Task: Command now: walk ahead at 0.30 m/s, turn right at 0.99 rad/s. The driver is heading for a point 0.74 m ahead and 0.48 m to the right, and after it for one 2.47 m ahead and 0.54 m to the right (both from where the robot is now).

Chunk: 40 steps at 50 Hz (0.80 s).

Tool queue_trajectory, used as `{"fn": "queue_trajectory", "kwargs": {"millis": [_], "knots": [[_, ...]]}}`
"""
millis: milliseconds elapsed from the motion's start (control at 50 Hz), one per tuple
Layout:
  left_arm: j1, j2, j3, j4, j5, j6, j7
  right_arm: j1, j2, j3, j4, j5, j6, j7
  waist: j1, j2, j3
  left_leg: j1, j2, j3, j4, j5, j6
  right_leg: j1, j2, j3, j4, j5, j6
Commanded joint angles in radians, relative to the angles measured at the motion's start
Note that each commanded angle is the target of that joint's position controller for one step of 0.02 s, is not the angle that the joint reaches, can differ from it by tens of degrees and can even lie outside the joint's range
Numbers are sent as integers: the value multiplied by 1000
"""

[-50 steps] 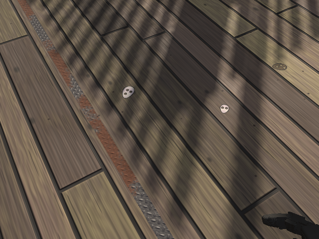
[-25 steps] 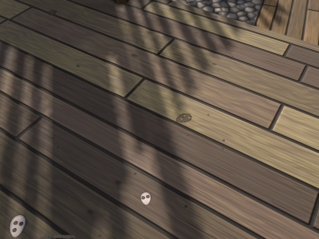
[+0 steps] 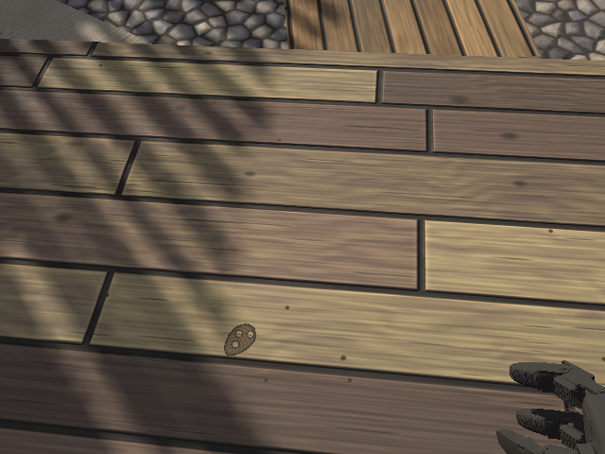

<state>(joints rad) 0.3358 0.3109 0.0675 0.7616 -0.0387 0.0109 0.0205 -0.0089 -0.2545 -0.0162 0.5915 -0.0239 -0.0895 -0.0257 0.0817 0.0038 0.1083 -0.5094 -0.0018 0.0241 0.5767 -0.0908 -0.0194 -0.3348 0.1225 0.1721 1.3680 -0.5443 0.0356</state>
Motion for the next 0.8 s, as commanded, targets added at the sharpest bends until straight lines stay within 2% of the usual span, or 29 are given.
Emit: {"fn": "queue_trajectory", "kwargs": {"millis": [20, 40, 60, 80, 120, 160, 200, 260, 300, 320, 340, 360, 380, 400, 420, 440, 460, 480, 520, 560, 640, 680, 700, 720, 740, 760, 780, 800], "knots": [[16, 136, 40, -138, 1, 28, 14, 94, -82, -37, -35, 2, 27, -14, -65, 44, -241, 480, 350, -330, -204, 358, 239, -355, -168, -78, 158, 70, 59], [22, 101, 36, -157, -4, 38, 11, 72, -92, -45, -14, 5, 25, -11, -36, 69, -178, 362, 322, -237, -245, 337, 223, -311, -208, -79, 58, 63, 50], [8, 56, 25, -175, -6, 45, 12, 46, -96, -52, 4, 9, 19, -5, -27, 92, -137, 275, 303, -155, -282, 351, 216, -278, -230, -96, -48, 61, 48], [-26, 28, 17, -196, -3, 45, 13, 32, -115, -63, 22, 11, 15, -1, -32, 107, -123, 243, 301, -102, -307, 393, 225, -264, -242, -113, -144, 75, 49], [-56, 41, 19, -211, 8, 43, 4, 27, -170, -87, 43, 11, 13, -2, -41, 98, -192, 282, 328, -51, -311, 414, 244, -209, -267, -120, -291, 215, 35], [-69, 56, 23, -203, 8, 46, -14, -15, -191, -96, 46, 21, 23, -2, -34, 86, -229, 280, 323, 36, -301, 353, 225, -108, -261, -147, -429, 341, 5], [-112, 86, 35, -209, 8, 59, -30, -23, -203, -101, 56, 36, 33, 6, -44, 94, -216, 287, 316, 96, -286, 252, 199, -52, -237, -188, -522, 397, -21], [-188, 129, 60, -241, 9, 78, -48, -5, -219, -112, 70, 53, 49, 18, -58, 93, -177, 333, 336, 127, -237, 126, 159, -26, -211, -234, -638, 350, -63], [-162, 144, 81, -236, 14, 75, -45, 14, -203, -112, 85, 65, 63, 22, -32, 50, -174, 331, 310, 179, -95, 91, 102, 69, -162, -270, -773, 383, -107], [-65, 199, 109, -214, 23, 68, -30, 68, -175, -107, 103, 57, 69, 29, 3, -58, -197, 237, 245, 218, 117, 29, 47, 230, -161, -185, -859, 541, -162], [-44, 353, 141, -232, 21, 61, -10, 95, -138, -95, 61, 14, 72, 33, -50, -386, -177, -97, 81, 252, 481, -536, -49, 405, -375, 230, -917, 989, -317], [-71, 336, 123, -270, 61, 26, -20, 42, -141, -87, 21, 6, 66, 26, -31, -319, -334, -232, 0, -20, 685, -619, -60, 413, -479, 499, -996, 786, -471], [-91, 291, 110, -275, 55, -1, -30, -9, -181, -97, 18, 30, 60, 24, -19, -175, -324, -260, 19, -89, 715, -539, -34, 400, -460, 427, -1031, 689, -437], [-113, 264, 102, -267, 36, -13, -25, -17, -171, -95, 20, 36, 55, 17, -42, -123, -275, -263, 27, -112, 668, -449, -11, 352, -413, 365, -1028, 615, -379], [-155, 225, 90, -273, 16, -9, -17, -2, -178, -99, 38, 20, 54, 7, -68, -65, -243, -244, 43, -124, 607, -386, -10, 302, -372, 308, -1020, 576, -328], [-214, 206, 81, -290, 15, 2, -3, 8, -189, -104, 42, 11, 57, 4, -100, -71, -230, -180, 43, -127, 547, -340, -14, 220, -339, 261, -1015, 578, -300], [-243, 199, 77, -308, 26, 9, 7, 13, -184, -103, 46, 9, 59, 8, -112, -85, -237, -120, 22, -114, 523, -305, -22, 167, -309, 234, -1011, 612, -289], [-247, 197, 78, -312, 33, 14, 14, 26, -167, -99, 52, 11, 61, 11, -117, -83, -250, -89, 0, -109, 477, -283, -33, 151, -287, 219, -1002, 646, -287], [-229, 200, 83, -310, 30, 20, 21, 30, -129, -87, 58, 18, 64, 16, -110, -71, -265, -44, -34, -112, 354, -267, -51, 137, -259, 224, -982, 661, -283], [-224, 201, 88, -311, 24, 27, 23, 27, -109, -78, 58, 23, 67, 21, -101, -84, -274, 0, -55, -124, 258, -244, -58, 119, -243, 257, -967, 600, -273], [-228, 192, 88, -317, 22, 37, 13, 34, -126, -84, 55, 29, 69, 31, -83, -151, -262, 85, -76, -143, 114, -231, -46, 83, -219, 350, -948, 491, -247], [-246, 171, 77, -318, 21, 38, 8, 84, -138, -90, 69, 28, 64, 37, -95, -181, -273, 165, -55, -128, 2, -188, -26, 81, -209, 355, -902, 497, -220], [-252, 154, 69, -316, 17, 40, 9, 117, -139, -94, 80, 24, 61, 40, -113, -182, -271, 248, -39, -110, -106, -96, -8, 48, -183, 337, -862, 479, -193], [-210, 114, 56, -308, 21, 42, 10, 128, -172, -103, 79, 11, 62, 37, -99, -110, -271, 334, 64, -182, -180, -43, 32, -16, -127, 282, -770, 324, -148], [-160, 73, 43, -322, 24, 40, 12, 83, -263, -118, 61, -12, 72, 31, -32, 195, -225, 370, 271, -446, -265, 72, 163, -188, 38, 85, -569, 7, -85], [-160, 152, 64, -319, 39, 22, 10, 82, -240, -116, 48, -33, 66, 27, -44, 296, -194, 310, 405, -662, -317, 94, 312, -262, 23, 41, -302, -103, -28], [-142, 213, 83, -287, 35, 18, 7, 41, -192, -100, 26, -18, 64, 18, -36, 193, -176, 287, 384, -579, -289, 72, 314, -265, -18, 53, -176, -33, -10], [-146, 209, 84, -258, 31, 23, 7, 17, -158, -91, 22, 1, 69, 11, -36, 122, -154, 272, 311, -459, -265, 45, 267, -253, -29, 35, -139, 28, 7]]}}
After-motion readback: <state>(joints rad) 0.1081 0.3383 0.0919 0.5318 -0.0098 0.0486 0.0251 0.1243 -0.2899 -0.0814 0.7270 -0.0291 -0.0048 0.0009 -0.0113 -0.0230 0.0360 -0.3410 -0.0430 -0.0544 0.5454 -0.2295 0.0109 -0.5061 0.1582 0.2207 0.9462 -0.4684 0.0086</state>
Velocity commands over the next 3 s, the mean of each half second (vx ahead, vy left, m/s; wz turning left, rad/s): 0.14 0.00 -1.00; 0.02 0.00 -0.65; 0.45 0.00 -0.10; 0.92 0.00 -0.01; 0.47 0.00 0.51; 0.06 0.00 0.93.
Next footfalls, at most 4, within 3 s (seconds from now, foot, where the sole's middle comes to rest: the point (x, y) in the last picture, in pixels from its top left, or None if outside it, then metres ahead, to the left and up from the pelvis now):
0.32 right None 0.19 -0.13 -0.75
0.72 left None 0.31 0.04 -0.75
1.06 right None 0.09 -0.10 -0.75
1.44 left None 0.38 -0.03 -0.75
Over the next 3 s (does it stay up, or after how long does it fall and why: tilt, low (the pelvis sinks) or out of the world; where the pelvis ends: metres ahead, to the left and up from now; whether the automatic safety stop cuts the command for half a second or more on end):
stays up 0.82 -0.75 0.02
